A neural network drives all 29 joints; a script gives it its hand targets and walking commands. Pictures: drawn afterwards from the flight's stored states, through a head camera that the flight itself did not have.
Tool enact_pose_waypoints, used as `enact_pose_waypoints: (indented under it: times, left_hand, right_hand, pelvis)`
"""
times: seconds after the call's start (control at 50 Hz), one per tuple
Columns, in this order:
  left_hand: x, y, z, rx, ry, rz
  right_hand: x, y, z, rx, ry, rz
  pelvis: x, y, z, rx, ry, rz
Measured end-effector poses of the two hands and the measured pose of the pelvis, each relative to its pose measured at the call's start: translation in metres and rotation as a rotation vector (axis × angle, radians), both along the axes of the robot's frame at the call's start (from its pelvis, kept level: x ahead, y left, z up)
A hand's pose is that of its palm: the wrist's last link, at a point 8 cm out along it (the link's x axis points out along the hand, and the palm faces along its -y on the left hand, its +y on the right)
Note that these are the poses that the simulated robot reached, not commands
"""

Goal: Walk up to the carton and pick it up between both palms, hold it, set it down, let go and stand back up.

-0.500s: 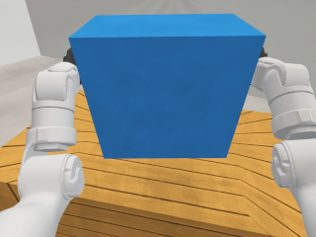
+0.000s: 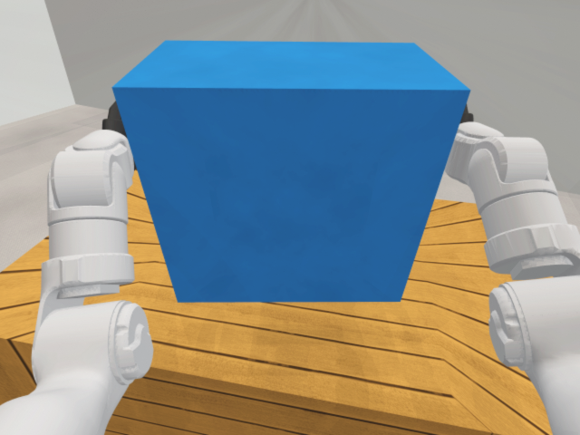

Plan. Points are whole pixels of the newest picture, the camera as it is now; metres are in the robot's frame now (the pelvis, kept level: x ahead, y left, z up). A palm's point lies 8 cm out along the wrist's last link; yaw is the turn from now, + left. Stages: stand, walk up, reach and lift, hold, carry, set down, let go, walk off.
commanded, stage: hold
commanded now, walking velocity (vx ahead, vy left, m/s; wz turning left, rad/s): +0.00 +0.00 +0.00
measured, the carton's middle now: (290, 179) +0.38 +0.00 +0.26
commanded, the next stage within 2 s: none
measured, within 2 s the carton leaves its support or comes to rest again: neither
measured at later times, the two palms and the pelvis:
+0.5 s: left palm (115, 133) +0.35 +0.21 +0.33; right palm (464, 124) +0.35 -0.20 +0.35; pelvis -0.01 +0.01 +0.00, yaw -1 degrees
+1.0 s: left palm (123, 140) +0.37 +0.21 +0.32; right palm (451, 132) +0.37 -0.20 +0.33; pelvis +0.00 +0.00 +0.00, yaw +0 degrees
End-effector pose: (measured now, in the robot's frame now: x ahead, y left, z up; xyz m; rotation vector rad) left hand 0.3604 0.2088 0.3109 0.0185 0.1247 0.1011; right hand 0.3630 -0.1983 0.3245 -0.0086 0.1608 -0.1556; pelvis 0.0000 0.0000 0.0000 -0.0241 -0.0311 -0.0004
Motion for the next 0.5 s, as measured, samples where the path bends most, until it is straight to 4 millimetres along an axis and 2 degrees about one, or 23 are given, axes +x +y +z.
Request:
enact_pose_waypoints:
  times: [0.24,0.5]
  left_hand:
    - [-0.01,0.009,0.009,-0.011,-0.019,-0.006]
    - [-0.007,0.0,0.02,0.015,-0.004,-0.021]
  right_hand:
    - [-0.013,0.01,0.02,0.017,-0.02,-0.011]
    - [-0.014,0.001,0.026,0.02,-0.01,-0.027]
  pelvis:
    - [-0.011,0.006,0.0,0.002,0.006,-0.003]
    - [-0.015,0.008,-0.001,0.006,0.018,-0.011]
